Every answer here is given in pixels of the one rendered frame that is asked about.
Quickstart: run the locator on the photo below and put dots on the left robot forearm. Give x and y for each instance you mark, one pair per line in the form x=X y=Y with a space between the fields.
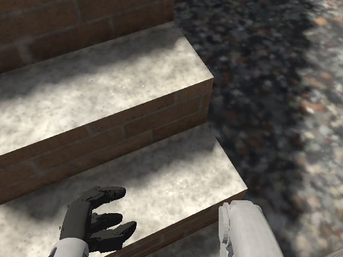
x=70 y=247

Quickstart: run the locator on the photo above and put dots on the left robot hand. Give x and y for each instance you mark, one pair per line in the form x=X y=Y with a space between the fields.
x=81 y=223

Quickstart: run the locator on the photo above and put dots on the robot right thigh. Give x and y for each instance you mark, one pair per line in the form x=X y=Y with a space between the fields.
x=244 y=226

